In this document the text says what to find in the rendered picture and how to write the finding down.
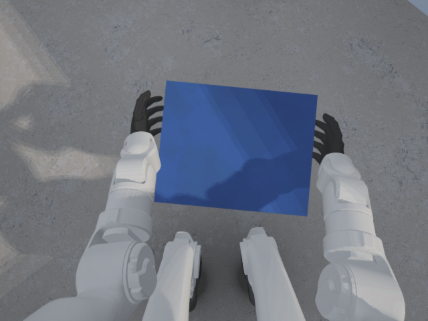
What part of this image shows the robot left hand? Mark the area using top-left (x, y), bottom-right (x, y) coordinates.
top-left (130, 90), bottom-right (164, 136)

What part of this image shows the robot right foot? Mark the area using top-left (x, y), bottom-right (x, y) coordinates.
top-left (241, 258), bottom-right (255, 306)

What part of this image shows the carton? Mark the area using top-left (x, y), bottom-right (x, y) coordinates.
top-left (154, 80), bottom-right (318, 216)

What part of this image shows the right robot forearm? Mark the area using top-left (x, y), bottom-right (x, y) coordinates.
top-left (316, 152), bottom-right (405, 319)

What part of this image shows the robot foot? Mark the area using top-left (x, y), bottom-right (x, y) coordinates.
top-left (241, 258), bottom-right (255, 306)
top-left (189, 259), bottom-right (202, 312)

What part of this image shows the robot right upper arm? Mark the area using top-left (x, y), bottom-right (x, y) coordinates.
top-left (315, 261), bottom-right (405, 321)

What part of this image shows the robot left upper arm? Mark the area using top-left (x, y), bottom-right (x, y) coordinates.
top-left (23, 240), bottom-right (157, 321)

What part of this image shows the robot left foot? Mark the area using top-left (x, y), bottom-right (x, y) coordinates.
top-left (189, 259), bottom-right (202, 312)

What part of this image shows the left robot forearm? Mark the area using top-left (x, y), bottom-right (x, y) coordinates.
top-left (76, 131), bottom-right (161, 293)

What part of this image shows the robot right hand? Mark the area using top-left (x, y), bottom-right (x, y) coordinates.
top-left (312, 113), bottom-right (344, 164)

